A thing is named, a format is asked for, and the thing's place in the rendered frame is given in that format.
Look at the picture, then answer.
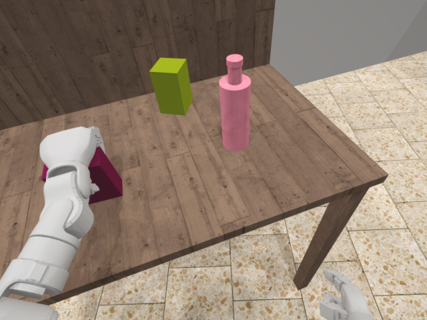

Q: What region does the table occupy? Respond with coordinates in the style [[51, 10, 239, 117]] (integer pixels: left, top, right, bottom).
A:
[[0, 0, 388, 305]]

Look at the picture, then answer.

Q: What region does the left robot forearm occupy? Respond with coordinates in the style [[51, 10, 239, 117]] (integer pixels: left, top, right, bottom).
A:
[[0, 161, 94, 299]]

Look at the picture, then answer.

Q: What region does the sponge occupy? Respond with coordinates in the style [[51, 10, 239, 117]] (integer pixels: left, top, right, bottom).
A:
[[42, 147, 123, 204]]

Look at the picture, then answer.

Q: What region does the left robot hand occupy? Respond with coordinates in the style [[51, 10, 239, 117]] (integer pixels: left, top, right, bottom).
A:
[[39, 126, 105, 195]]

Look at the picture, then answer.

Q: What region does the right robot hand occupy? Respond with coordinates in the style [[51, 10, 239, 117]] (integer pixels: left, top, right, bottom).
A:
[[320, 269, 372, 320]]

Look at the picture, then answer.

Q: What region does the left robot upper arm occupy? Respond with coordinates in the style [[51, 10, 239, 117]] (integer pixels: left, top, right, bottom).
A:
[[0, 297, 59, 320]]

